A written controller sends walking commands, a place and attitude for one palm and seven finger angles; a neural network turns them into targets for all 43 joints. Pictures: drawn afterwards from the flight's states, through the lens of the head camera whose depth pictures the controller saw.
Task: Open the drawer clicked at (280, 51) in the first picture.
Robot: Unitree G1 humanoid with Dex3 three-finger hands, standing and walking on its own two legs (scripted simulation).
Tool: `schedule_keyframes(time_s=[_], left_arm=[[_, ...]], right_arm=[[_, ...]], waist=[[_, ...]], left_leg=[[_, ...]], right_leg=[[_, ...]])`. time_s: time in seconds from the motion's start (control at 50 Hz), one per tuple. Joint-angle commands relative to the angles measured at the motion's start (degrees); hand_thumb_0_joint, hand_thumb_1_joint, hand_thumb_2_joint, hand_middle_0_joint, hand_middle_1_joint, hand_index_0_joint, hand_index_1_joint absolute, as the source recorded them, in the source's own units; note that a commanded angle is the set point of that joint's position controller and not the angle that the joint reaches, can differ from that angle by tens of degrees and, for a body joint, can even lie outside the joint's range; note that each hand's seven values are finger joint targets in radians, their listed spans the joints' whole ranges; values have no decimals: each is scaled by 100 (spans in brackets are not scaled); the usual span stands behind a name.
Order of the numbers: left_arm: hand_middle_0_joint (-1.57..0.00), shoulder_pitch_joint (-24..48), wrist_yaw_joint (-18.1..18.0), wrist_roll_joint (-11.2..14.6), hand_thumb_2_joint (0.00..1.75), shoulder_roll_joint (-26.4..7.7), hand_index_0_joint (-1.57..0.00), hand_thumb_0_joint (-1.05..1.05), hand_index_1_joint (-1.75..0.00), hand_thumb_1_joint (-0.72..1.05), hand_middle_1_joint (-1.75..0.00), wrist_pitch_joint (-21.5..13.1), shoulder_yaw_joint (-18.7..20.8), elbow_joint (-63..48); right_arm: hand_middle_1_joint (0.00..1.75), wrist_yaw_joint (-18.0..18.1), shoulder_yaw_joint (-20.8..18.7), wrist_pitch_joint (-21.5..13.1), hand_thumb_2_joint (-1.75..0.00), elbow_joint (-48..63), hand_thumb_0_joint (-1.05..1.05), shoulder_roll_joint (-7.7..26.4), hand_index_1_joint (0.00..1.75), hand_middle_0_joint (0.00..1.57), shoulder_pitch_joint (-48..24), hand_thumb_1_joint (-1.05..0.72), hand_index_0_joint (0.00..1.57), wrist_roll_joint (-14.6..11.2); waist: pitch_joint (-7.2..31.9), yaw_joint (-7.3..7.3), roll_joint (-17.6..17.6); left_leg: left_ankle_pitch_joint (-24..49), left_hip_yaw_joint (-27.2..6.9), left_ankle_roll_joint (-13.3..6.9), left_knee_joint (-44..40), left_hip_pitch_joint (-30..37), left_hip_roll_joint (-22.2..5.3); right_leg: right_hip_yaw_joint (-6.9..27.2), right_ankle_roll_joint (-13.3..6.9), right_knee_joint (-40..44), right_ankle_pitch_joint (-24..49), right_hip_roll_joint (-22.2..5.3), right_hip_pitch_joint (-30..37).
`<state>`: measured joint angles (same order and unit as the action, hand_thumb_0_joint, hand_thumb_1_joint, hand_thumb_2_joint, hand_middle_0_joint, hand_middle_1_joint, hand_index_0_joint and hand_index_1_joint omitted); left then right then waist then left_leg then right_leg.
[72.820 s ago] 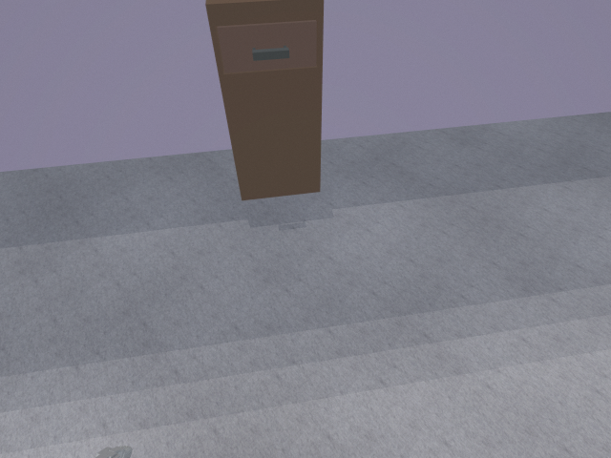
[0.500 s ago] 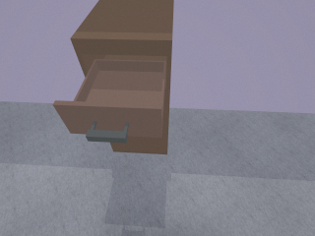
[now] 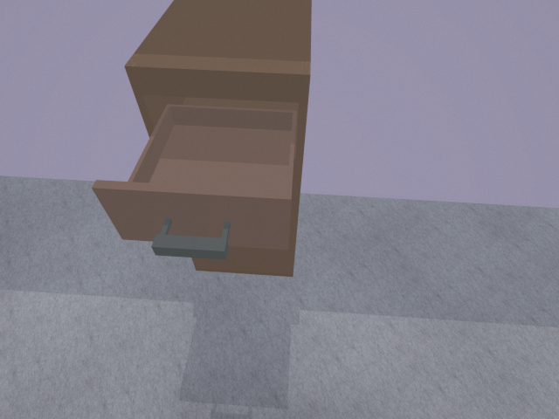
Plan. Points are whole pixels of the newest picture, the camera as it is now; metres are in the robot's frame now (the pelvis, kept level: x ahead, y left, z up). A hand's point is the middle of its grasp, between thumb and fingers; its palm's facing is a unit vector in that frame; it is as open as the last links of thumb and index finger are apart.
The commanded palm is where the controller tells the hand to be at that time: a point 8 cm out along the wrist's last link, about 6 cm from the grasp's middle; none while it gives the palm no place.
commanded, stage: look to check the result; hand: left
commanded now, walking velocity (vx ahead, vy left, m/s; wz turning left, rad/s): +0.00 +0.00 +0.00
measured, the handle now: (194, 236) +0.43 +0.19 -0.04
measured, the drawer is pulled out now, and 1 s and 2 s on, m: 0.30 0.30 0.30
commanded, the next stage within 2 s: stand and wait in 0.50 s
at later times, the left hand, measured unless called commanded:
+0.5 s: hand out of the picture +0.02 +0.18 -0.18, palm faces +0.05 -0.98 -0.19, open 7.3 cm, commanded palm none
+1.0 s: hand out of the picture +0.02 +0.17 -0.18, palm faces +0.05 -0.98 -0.19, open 7.3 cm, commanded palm none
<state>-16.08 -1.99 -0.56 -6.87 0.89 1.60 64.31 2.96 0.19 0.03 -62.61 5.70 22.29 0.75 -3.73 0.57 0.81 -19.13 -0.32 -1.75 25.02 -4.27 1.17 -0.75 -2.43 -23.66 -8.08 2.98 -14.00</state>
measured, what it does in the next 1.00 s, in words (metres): stands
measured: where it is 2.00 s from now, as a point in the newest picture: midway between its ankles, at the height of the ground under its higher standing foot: outside the picture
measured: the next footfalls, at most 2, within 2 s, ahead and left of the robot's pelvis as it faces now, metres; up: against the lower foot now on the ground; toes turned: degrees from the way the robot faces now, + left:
none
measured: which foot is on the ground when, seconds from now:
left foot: down 0.00-1.00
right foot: down 0.00-1.00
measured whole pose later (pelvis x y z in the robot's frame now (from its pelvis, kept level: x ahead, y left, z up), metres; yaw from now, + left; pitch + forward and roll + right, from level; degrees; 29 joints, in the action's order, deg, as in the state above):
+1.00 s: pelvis +0.02 +0.00 +0.00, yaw +0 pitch -2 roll -1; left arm -14.6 -2.4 -0.3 -7.3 0.8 1.7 64.5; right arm 3.5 0.0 -0.2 -63.6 6.3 19.9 0.5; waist -4.9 0.7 1.2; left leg -20.0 -0.5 -2.0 22.9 -1.1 1.4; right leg -0.7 -2.1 -24.7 -10.8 2.8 -12.3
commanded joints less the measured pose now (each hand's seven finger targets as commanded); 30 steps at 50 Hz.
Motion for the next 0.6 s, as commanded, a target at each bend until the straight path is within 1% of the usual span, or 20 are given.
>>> schedule_keyframes(time_s=[0.0,0.04,0.08,0.12,0.16,0.18,0.22,0.24,0.26,0.28,0.3,0.32,0.34,0.36,0.44,0.46,0.48,0.5,0.54,0.58], left_arm=[[-20,-330,-42,1,90,-498,-20,0,-30,90,-30,-92,100,-163],[-20,-346,-44,8,90,-482,-20,0,-30,90,-30,-98,98,-146],[-20,-337,-50,2,90,-470,-20,0,-30,90,-30,-90,92,-142],[-20,-340,-50,7,90,-459,-20,0,-30,90,-30,-87,95,-138],[-20,-359,-55,-3,90,-458,-20,0,-30,90,-30,-90,92,-118],[-20,-366,-55,4,90,-443,-20,0,-30,90,-30,-94,93,-130],[-20,-350,-59,12,90,-459,-20,0,-30,90,-30,-99,96,-129],[-20,-349,-59,16,90,-449,-20,0,-30,90,-30,-96,94,-126],[-20,-375,-65,4,90,-450,-20,0,-30,90,-30,-102,90,-122],[-20,-351,-64,8,90,-459,-20,0,-30,90,-30,-98,94,-130],[-20,-331,-62,12,90,-477,-20,0,-30,90,-30,-95,98,-138],[-20,-329,-63,12,90,-459,-20,0,-30,90,-30,-95,97,-132],[-20,-323,-62,14,90,-469,-20,0,-30,90,-30,-94,100,-139],[-20,-356,-67,2,90,-449,-20,0,-30,90,-30,-96,88,-135],[-20,-294,-61,14,90,-472,-20,0,-30,90,-30,-80,97,-139],[-20,-315,-64,4,90,-451,-20,0,-30,90,-30,-80,94,-138],[-20,-263,-62,8,90,-469,-20,0,-30,90,-30,-72,94,-148],[-20,-287,-62,11,90,-455,-20,0,-30,90,-30,-72,103,-161],[-20,-263,-61,17,90,-486,-20,0,-30,90,-30,-74,111,-161],[-20,-256,-62,13,90,-482,-20,0,-30,90,-30,-74,110,-160]], right_arm=[[30,21,-57,-52,-90,0,0,435,30,20,704,-90,20,-9],[30,33,-55,-63,-90,4,0,445,30,20,679,-90,20,-15],[30,43,-60,-67,-90,-4,0,438,30,20,676,-90,20,-16],[30,47,-55,-66,-90,-4,0,455,30,20,661,-90,20,-13],[30,50,-62,-64,-90,-8,0,453,30,20,620,-90,20,-30],[30,55,-65,-70,-90,-11,0,439,30,20,653,-90,20,-19],[30,62,-65,-73,-90,-19,0,461,30,20,648,-90,20,-25],[30,66,-66,-70,-90,-19,0,472,30,20,620,-90,20,-26],[30,66,-76,-73,-90,-10,0,475,30,20,596,-90,20,-38],[30,69,-75,-75,-90,-21,0,469,30,20,611,-90,20,-30],[30,70,-69,-69,-90,-35,0,464,30,20,604,-90,20,-29],[30,70,-71,-69,-90,-30,0,473,30,20,590,-90,20,-27],[30,69,-70,-66,-90,-35,0,465,30,20,592,-90,20,-27],[30,68,-81,-63,-90,-29,0,486,30,20,554,-90,20,-36],[30,73,-68,-66,-90,-48,0,487,30,20,572,-90,20,-22],[30,77,-76,-64,-90,-23,0,507,30,20,536,-90,20,-32],[30,78,-73,-68,-90,-55,0,494,30,20,578,-90,20,-19],[30,81,-69,-71,-90,-46,0,504,30,20,559,-90,20,-19],[30,81,-67,-77,-90,-41,0,515,30,20,558,-90,20,-22],[30,83,-76,-75,-90,-44,0,512,30,20,550,-90,20,-25]], waist=[[-279,-6,73],[-210,-4,43],[-254,2,90],[-278,2,9],[-298,-7,34],[-242,4,56],[-135,12,-34],[-171,5,38],[-140,8,20],[-121,19,104],[-148,14,18],[-165,15,62],[-190,12,-19],[-236,6,69],[-278,15,65],[-322,7,12],[-329,18,78],[-295,6,108],[-244,7,18],[-224,11,71]], left_leg=[[637,-450,-140,-684,-892,-608],[848,-439,-130,-659,-805,-617],[996,-472,-135,-670,-760,-646],[994,-469,-124,-680,-768,-637],[1065,-448,-118,-659,-697,-624],[1178,-434,-123,-637,-664,-630],[1369,-423,-103,-608,-601,-624],[1324,-394,-93,-614,-599,-619],[1468,-401,-92,-600,-490,-619],[1509,-402,-93,-592,-494,-635],[1460,-408,-88,-594,-536,-633],[1474,-388,-81,-605,-528,-626],[1411,-412,-84,-615,-557,-626],[1457,-382,-80,-624,-490,-627],[1513,-421,-73,-651,-554,-638],[1593,-407,-78,-661,-469,-660],[1610,-449,-90,-666,-535,-672],[1650,-429,-82,-651,-500,-664],[1716,-431,-75,-647,-486,-660],[1692,-431,-82,-647,-472,-668]], right_leg=[[631,-115,311,273,-659,594],[594,-116,243,502,-660,634],[553,-110,201,557,-654,577],[566,-107,188,564,-643,584],[568,-113,183,614,-640,526],[560,-118,176,719,-663,595],[554,-123,117,922,-671,694],[538,-119,129,892,-681,666],[541,-121,97,957,-653,598],[520,-120,104,956,-673,653],[526,-120,105,952,-667,674],[530,-123,99,974,-673,662],[530,-124,109,928,-670,674],[530,-124,100,918,-643,556],[504,-114,74,876,-648,624],[489,-108,53,860,-614,496],[479,-103,56,815,-629,560],[495,-113,57,861,-629,583],[493,-116,31,920,-640,638],[487,-110,35,889,-626,644]])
